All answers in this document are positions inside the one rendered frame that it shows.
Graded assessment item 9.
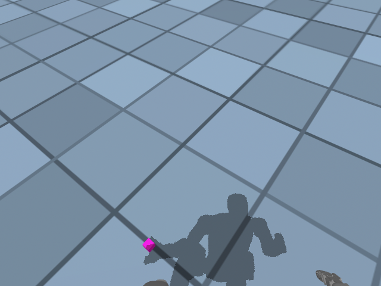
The right robot hand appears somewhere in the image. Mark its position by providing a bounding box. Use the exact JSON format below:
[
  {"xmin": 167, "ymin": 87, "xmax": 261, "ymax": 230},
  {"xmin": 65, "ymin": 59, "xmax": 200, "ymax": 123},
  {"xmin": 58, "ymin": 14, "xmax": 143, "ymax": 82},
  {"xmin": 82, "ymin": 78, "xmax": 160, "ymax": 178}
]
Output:
[{"xmin": 316, "ymin": 270, "xmax": 349, "ymax": 286}]

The cube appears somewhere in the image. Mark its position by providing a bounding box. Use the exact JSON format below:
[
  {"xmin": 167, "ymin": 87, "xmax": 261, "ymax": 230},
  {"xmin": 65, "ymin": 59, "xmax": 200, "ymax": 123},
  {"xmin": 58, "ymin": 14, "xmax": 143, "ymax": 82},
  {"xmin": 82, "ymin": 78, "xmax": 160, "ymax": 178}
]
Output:
[{"xmin": 143, "ymin": 238, "xmax": 155, "ymax": 252}]

